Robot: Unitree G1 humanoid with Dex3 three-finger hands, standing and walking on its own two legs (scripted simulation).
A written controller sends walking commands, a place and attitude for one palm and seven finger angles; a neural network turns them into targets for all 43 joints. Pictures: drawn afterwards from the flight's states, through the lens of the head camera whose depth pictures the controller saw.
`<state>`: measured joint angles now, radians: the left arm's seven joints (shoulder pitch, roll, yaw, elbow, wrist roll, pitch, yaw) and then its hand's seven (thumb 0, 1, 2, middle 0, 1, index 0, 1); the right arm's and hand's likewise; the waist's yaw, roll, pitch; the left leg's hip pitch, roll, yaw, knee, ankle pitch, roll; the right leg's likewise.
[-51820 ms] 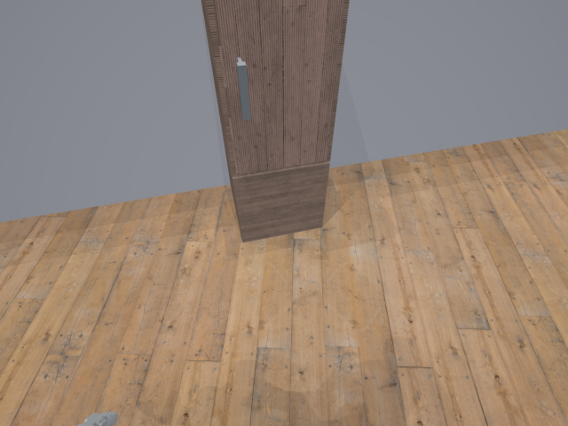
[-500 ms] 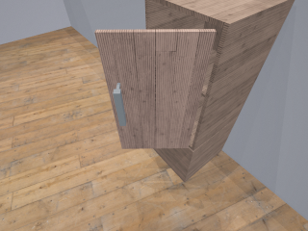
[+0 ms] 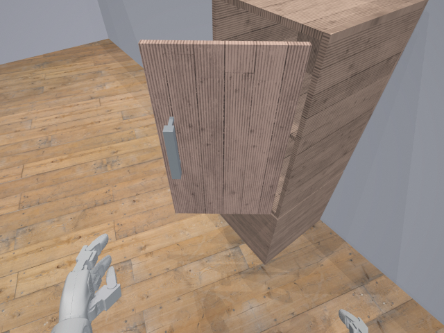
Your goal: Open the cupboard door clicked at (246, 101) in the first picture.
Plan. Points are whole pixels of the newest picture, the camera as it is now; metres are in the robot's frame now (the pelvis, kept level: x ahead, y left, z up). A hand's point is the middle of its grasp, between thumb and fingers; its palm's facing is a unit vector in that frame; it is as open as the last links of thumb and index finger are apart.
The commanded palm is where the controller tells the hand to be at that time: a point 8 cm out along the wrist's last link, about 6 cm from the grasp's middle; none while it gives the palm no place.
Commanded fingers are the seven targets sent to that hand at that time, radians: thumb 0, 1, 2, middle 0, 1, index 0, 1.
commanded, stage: raise the hand with hooked fingers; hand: left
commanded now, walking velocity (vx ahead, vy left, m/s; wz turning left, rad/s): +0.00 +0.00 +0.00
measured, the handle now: (174, 148) +0.55 +0.14 +0.01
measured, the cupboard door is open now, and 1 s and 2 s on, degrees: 52 52 52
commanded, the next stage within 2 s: move the hooked fingers beside the handle in 1.92 s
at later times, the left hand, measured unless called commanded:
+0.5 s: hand (119, 279) +0.22 +0.20 -0.02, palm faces -0.02 -1.00 -0.09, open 10.1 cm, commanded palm +0.19 +0.26 -0.02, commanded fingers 0.00 0.08 0.55 -0.26 -0.82 -0.26 -0.82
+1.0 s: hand (90, 260) +0.25 +0.25 +0.01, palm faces +0.03 -1.00 -0.06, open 13.0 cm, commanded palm +0.23 +0.31 +0.01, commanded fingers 0.00 -0.50 0.30 -0.30 -1.20 -0.30 -1.20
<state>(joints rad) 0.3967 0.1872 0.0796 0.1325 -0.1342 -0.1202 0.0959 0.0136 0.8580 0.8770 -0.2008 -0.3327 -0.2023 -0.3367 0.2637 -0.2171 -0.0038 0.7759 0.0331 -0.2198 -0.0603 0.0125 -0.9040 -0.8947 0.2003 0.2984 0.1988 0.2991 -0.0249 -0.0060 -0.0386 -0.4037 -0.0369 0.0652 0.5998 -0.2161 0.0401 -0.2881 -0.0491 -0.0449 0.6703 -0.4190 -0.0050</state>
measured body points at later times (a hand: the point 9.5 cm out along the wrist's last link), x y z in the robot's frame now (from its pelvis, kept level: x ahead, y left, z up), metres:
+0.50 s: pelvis -0.01 -0.04 -0.08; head +0.06 -0.04 +0.37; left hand +0.22 +0.25 -0.01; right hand +0.17 -0.27 -0.17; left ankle +0.06 +0.09 -0.72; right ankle -0.03 -0.12 -0.72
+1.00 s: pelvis -0.01 +0.02 -0.05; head +0.05 +0.04 +0.39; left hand +0.24 +0.30 +0.01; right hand +0.16 -0.23 -0.12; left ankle +0.06 +0.09 -0.72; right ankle -0.03 -0.12 -0.72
